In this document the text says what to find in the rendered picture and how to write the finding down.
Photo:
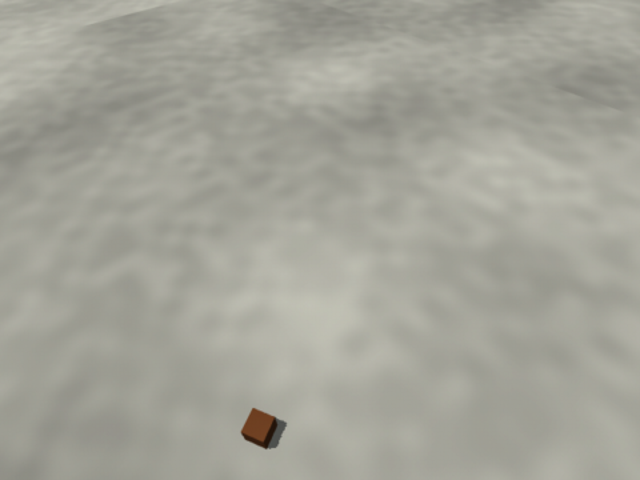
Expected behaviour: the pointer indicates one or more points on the cube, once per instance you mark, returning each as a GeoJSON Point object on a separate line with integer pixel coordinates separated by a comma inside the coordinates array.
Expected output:
{"type": "Point", "coordinates": [259, 428]}

